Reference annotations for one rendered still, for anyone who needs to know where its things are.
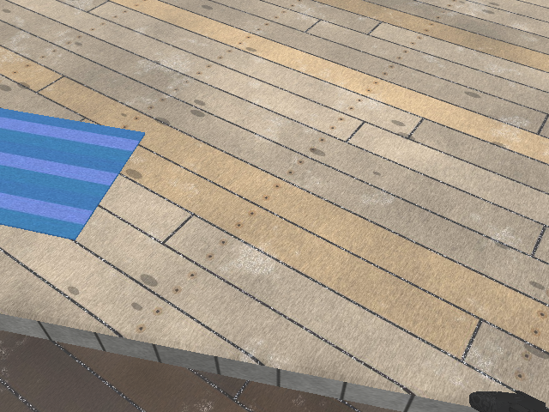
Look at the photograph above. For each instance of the robot right hand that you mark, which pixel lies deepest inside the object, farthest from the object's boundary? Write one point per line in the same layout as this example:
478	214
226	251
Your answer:
492	401

